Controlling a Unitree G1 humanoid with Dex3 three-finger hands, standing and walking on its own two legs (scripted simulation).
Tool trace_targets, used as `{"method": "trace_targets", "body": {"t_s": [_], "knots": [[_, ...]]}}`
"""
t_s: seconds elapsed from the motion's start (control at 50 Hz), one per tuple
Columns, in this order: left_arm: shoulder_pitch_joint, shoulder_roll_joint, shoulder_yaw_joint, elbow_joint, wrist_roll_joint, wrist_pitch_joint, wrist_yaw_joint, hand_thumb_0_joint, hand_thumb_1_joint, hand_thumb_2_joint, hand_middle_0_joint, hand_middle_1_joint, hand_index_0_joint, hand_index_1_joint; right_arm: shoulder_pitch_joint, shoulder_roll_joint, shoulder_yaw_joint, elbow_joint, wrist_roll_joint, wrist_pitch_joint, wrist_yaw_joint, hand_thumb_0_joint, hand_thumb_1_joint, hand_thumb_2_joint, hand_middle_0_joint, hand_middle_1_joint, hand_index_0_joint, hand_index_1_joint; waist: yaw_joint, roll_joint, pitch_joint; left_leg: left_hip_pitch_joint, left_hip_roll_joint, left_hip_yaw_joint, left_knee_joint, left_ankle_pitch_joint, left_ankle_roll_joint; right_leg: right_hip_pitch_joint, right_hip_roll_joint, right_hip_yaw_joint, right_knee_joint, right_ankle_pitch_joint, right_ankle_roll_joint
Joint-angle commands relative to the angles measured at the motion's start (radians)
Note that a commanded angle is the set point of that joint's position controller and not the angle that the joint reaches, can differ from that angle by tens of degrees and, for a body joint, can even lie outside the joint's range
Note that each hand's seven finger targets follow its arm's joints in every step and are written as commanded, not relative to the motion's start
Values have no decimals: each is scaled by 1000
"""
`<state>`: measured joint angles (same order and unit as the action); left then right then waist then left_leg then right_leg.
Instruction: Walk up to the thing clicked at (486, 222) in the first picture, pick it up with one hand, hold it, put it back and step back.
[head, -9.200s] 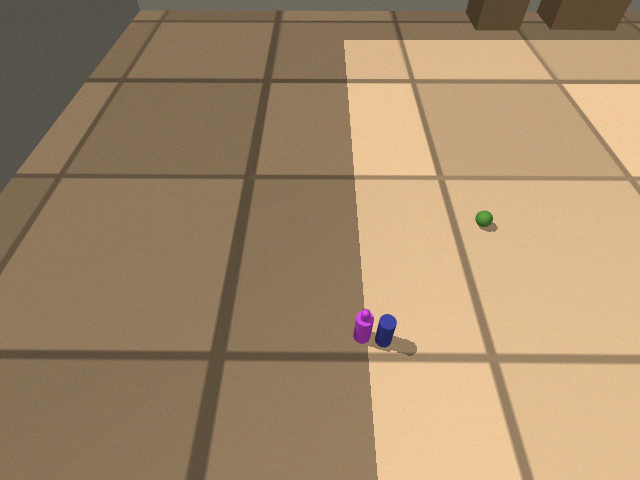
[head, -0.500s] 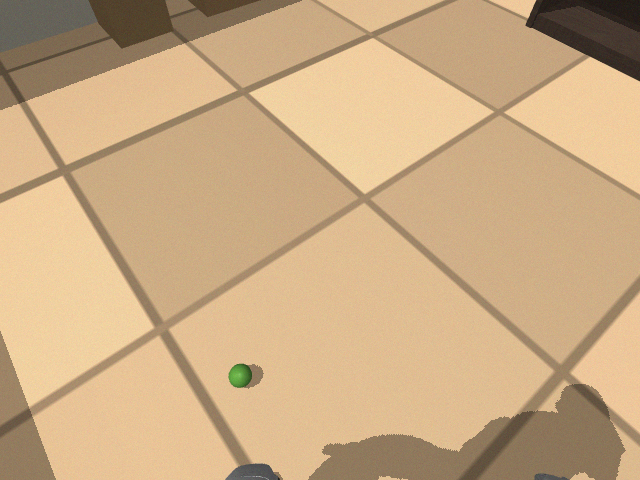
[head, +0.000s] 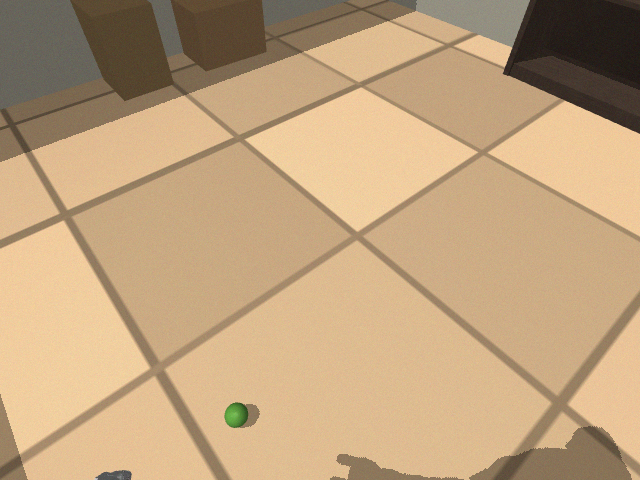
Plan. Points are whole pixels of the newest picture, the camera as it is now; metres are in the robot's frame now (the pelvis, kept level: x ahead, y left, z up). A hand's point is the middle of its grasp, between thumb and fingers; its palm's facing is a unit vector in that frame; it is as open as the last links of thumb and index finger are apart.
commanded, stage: walk up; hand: left
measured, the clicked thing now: (236, 415) +0.42 +0.26 -0.75
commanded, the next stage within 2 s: none
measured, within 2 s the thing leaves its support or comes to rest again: neither
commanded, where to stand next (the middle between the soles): +0.04 +0.02 m, yaw +2 degrees
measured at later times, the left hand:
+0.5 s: hand out of the picture +0.08 +0.26 -0.16, palm faces -0.02 -0.94 -0.35, open 7.4 cm
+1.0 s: hand out of the picture -0.01 +0.25 -0.16, palm faces +0.01 -0.89 -0.45, open 7.4 cm
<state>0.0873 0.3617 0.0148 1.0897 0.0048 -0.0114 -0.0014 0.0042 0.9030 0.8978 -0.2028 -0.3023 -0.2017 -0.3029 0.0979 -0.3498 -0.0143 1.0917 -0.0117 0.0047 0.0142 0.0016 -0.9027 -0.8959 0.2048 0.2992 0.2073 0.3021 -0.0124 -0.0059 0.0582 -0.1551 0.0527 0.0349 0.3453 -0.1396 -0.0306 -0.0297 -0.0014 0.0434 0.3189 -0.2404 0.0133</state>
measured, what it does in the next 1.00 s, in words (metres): lifts its left foot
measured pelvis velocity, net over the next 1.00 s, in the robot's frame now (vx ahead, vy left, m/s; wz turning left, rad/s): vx -0.07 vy -0.03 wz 0.01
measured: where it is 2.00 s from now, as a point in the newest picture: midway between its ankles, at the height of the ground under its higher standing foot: outside the picture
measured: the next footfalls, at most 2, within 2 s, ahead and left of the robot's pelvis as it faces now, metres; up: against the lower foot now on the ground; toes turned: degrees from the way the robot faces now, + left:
left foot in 1.38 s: -0.04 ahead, +0.14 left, +0.00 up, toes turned +9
right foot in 1.72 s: +0.06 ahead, -0.10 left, +0.00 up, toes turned +5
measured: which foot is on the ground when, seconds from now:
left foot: down 0.00-0.92, up 0.94-1.00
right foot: down 0.00-1.00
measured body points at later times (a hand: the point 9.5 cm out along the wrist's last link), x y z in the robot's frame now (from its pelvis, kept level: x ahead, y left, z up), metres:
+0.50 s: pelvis +0.00 +0.01 +0.00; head +0.01 +0.01 +0.45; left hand +0.08 +0.31 -0.13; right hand +0.09 -0.29 -0.13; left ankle +0.03 +0.14 -0.75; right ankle -0.04 -0.13 -0.75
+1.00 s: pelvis -0.07 -0.03 -0.03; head -0.01 -0.06 +0.42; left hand -0.01 +0.30 -0.13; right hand +0.07 -0.34 -0.16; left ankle -0.01 +0.13 -0.71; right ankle -0.06 -0.13 -0.75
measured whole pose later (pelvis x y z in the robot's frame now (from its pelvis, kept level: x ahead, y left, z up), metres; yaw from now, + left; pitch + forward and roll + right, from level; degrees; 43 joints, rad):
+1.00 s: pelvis -0.07 -0.03 -0.03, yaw +1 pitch -3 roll +2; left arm 0.15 0.37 0.06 0.95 0.03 0.04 0.01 0.00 0.90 0.90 -0.20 -0.30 -0.20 -0.30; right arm 0.02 -0.41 -0.09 0.92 -0.02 0.11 0.00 0.00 -0.90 -0.90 0.20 0.30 0.21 0.30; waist 0.02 0.05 0.18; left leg -0.49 -0.06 -0.14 0.94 -0.47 0.00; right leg -0.28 0.00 -0.01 0.70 -0.36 -0.04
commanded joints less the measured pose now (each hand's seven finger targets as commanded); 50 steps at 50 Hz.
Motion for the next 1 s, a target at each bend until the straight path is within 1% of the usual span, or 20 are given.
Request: {"method": "trace_targets", "body": {"t_s": [0.0, 0.24, 0.38, 0.48, 0.6, 0.62, 0.64, 0.68, 0.72, 0.76, 0.78, 0.82, 0.84, 0.86, 0.88, 0.9, 0.92, 0.94, 0.96, 0.98], "knots": [[-25, 214, 44, -41, 1, -17, 9, 0, 900, 900, -200, -300, -200, -300, -60, -207, -44, -62, 3, -31, -11, 0, -900, -900, 200, 300, 200, 300, 12, 37, -81, 100, 87, -87, -43, 132, 52, -84, -103, 53, -54, 185, -34], [-36, 210, 36, -28, 0, -16, 9, 0, 900, 900, -200, -300, -200, -300, -44, -213, -46, -53, 7, -28, -13, 0, -900, -900, 200, 300, 200, 300, 1, 18, -96, 108, 84, -85, -36, 138, 59, -73, -106, 51, -56, 200, -33], [-23, 212, 37, -19, 0, -15, 12, 0, 900, 900, -200, -300, -200, -300, -44, -208, -45, -44, 7, -26, -13, 0, -900, -900, 200, 300, 200, 300, 2, 10, -91, 116, 82, -83, -31, 155, 59, -83, -103, 44, -53, 209, -30], [-36, 210, 35, -19, 1, -15, 11, 0, 900, 900, -200, -300, -200, -300, -53, -208, -44, -41, 8, -23, -13, 0, -900, -900, 200, 300, 200, 300, -1, 16, -71, 100, 76, -91, -47, 116, 53, -93, -106, 49, -66, 181, -28], [-19, 209, 35, -19, 2, -17, 12, 0, 900, 900, -200, -300, -200, -300, -56, -207, -44, -42, 7, -23, -12, 0, -900, -900, 200, 300, 200, 300, 2, 18, -95, 121, 77, -88, -34, 135, 57, -85, -108, 45, -71, 196, -27], [-28, 269, 67, -39, -7, -1, 20, 0, 900, 900, -200, -300, -200, -300, -57, -263, -69, -46, 10, -3, -13, 0, -900, -900, 200, 300, 200, 300, 1, 14, 13, 41, 76, -94, 47, 365, 61, -145, -109, 41, 39, 406, -33], [-13, 263, 69, -56, -14, 6, 25, 0, 900, 900, -200, -300, -200, -300, -38, -254, -71, -58, 20, 4, -15, 0, -900, -900, 200, 300, 200, 300, 1, 16, -21, 48, 81, -86, 72, 436, 67, -136, -107, 29, 76, 449, -37], [9, 247, 69, -81, -14, 12, 28, 0, 900, 900, -200, -300, -200, -300, -29, -264, -82, -77, 23, 9, -15, 0, -900, -900, 200, 300, 200, 300, 0, 40, -95, 84, 103, -86, 82, 519, 102, -123, -84, 2, 151, 428, -40], [11, 221, 69, -108, -15, 24, 27, 0, 900, 900, -200, -300, -200, -300, -30, -268, -96, -101, 22, 18, -15, 0, -900, -900, 200, 300, 200, 300, -3, 74, -169, 87, 140, -113, 85, 550, 142, -120, -52, -25, 242, 330, -43], [32, 200, 68, -131, -10, 39, 25, 0, 900, 900, -200, -300, -200, -300, -54, -284, -107, -140, 17, 31, -16, 0, -900, -900, 200, 300, 200, 300, 3, 141, -190, 33, 192, -165, 54, 445, 194, -131, -17, -44, 363, 135, -48], [73, 194, 72, -134, -6, 48, 24, 0, 900, 900, -200, -300, -200, -300, -81, -290, -113, -166, 14, 37, -17, 0, -900, -900, 200, 300, 200, 300, 20, 194, -200, 4, 225, -192, 51, 393, 220, -128, -6, -60, 429, 11, -54], [131, 192, 83, -134, -5, 60, 17, 0, 900, 900, -200, -300, -200, -300, -124, -287, -117, -215, -3, 49, -15, 0, -900, -900, 200, 300, 200, 300, 39, 243, -181, -133, 248, -221, 37, 254, 257, -100, 5, -56, 504, -260, -64], [177, 187, 89, -127, -5, 62, 14, 0, 900, 900, -200, -300, -200, -300, -154, -284, -121, -233, -9, 56, -14, 0, -900, -900, 200, 300, 200, 300, 65, 252, -159, -196, 246, -226, 56, 177, 245, -81, -7, -48, 467, -251, -76], [210, 199, 98, -122, -2, 59, 13, 0, 900, 900, -200, -300, -200, -300, -180, -279, -122, -252, -12, 65, -11, 0, -900, -900, 200, 300, 200, 300, 82, 218, -142, -225, 206, -200, 130, 125, 218, -80, -30, -31, 383, -197, -85], [223, 241, 109, -126, 7, 52, 15, 0, 900, 900, -200, -300, -200, -300, -195, -246, -116, -270, -3, 74, -10, 0, -900, -900, 200, 300, 200, 300, 101, 65, -89, -247, 73, -141, 314, 41, 141, -155, -137, 103, 190, -37, -108], [182, 335, 131, -155, 23, 40, 19, 0, 900, 900, -200, -300, -200, -300, -197, -179, -101, -289, 7, 79, -15, 0, -900, -900, 200, 300, 200, 300, 107, -216, 6, -360, -166, -86, 573, -326, 50, -234, -340, 401, -41, 178, -160], [97, 369, 137, -208, 36, 30, 26, 0, 900, 900, -200, -300, -200, -300, -121, -170, -94, -278, -3, 88, -28, 0, -900, -900, 200, 300, 200, 300, 64, -167, 19, -353, -170, -237, 723, -486, 34, -307, -408, 449, -51, 273, -208], [20, 360, 137, -240, 41, 23, 32, 0, 900, 900, -200, -300, -200, -300, -39, -200, -105, -263, -7, 90, -27, 0, -900, -900, 200, 300, 200, 300, 21, -117, 14, -324, -148, -255, 839, -478, 37, -360, -417, 407, -22, 284, -273], [-7, 353, 138, -251, 42, 16, 36, 0, 900, 900, -200, -300, -200, -300, -4, -207, -110, -256, -2, 93, -23, 0, -900, -900, 200, 300, 200, 300, 3, -121, 5, -307, -156, -289, 905, -438, 44, -403, -387, 370, -19, 265, -251], [-53, 327, 141, -266, 43, 10, 39, 0, 900, 900, -200, -300, -200, -300, 28, -223, -120, -249, -4, 89, -16, 0, -900, -900, 200, 300, 200, 300, -19, -102, -6, -305, -154, -292, 952, -377, 35, -371, -341, 301, -2, 199, -243]]}}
